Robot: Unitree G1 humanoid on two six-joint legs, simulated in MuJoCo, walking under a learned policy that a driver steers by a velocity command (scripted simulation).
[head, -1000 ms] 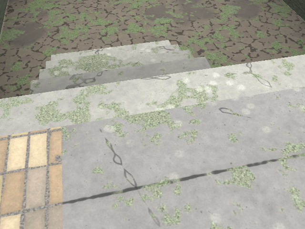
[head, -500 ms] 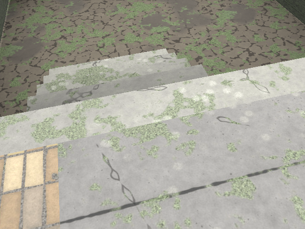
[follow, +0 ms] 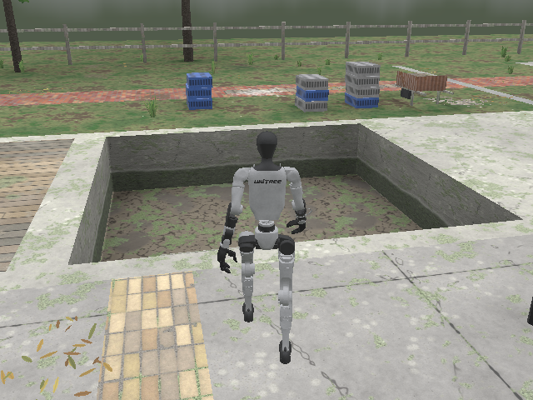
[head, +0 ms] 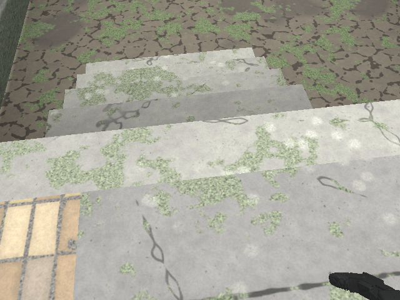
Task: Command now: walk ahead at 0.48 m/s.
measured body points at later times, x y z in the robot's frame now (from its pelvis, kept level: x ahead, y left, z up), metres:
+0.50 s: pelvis +0.30 +0.01 +0.01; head +0.32 +0.00 +0.46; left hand +0.50 +0.24 -0.09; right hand +0.26 -0.26 -0.13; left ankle +0.18 +0.11 -0.72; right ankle +0.49 -0.13 -0.69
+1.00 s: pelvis +0.59 -0.03 +0.02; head +0.61 -0.03 +0.47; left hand +0.53 +0.18 -0.13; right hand +0.75 -0.24 -0.11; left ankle +0.79 +0.13 -0.67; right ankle +0.49 -0.12 -0.72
